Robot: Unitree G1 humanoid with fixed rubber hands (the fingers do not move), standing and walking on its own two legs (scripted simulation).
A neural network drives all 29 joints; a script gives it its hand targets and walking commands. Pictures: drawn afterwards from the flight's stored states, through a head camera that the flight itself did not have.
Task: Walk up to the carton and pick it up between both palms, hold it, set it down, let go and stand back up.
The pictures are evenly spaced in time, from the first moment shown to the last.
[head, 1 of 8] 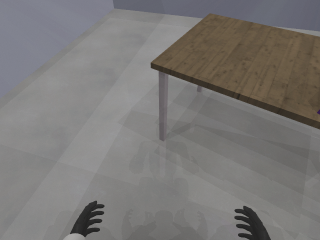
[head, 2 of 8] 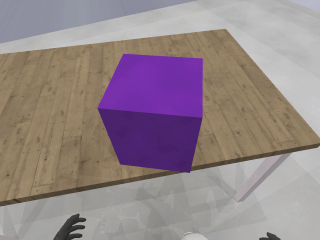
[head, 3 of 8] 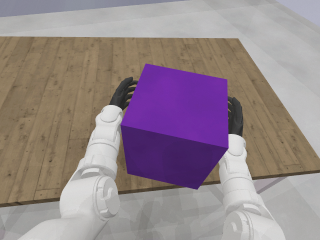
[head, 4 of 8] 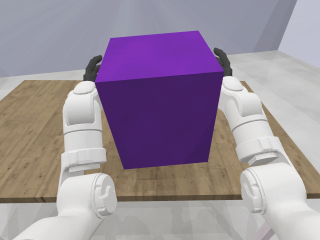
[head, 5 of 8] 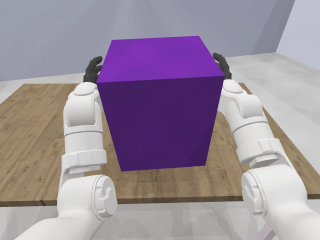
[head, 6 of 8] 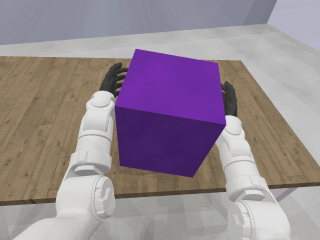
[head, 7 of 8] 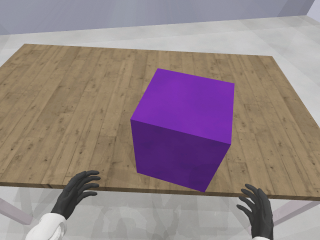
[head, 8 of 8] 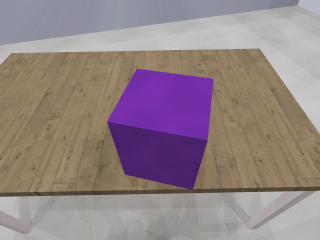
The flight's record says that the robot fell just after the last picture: no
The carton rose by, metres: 0.20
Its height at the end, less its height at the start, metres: +0.00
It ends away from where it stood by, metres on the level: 0.04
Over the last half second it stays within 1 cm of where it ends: yes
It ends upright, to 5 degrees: yes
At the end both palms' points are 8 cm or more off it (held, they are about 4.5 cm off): yes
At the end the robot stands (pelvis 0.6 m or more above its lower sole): yes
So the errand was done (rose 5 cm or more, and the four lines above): yes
